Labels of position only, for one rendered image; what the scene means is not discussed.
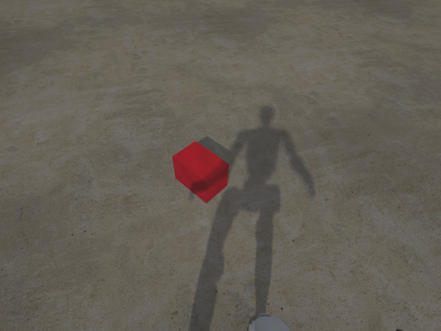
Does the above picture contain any robot right shin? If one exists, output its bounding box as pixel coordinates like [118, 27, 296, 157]
[257, 313, 271, 319]

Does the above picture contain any robot right thigh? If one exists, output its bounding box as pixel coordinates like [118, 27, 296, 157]
[249, 317, 290, 331]

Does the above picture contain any carton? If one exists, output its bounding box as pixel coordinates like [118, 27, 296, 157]
[172, 141, 229, 203]

